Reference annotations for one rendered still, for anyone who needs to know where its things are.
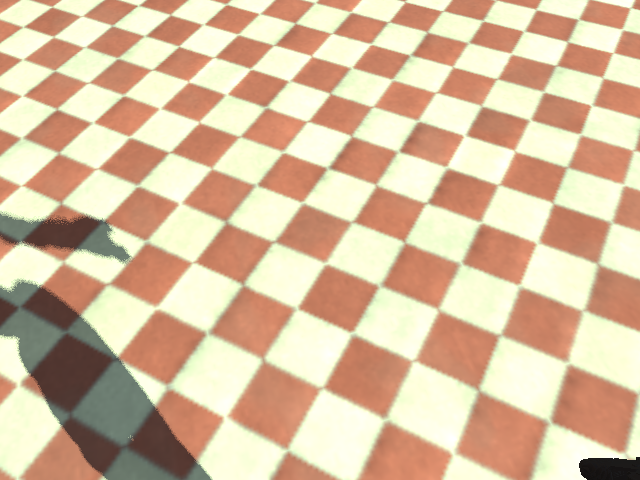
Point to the robot right hand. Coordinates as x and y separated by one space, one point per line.
610 469

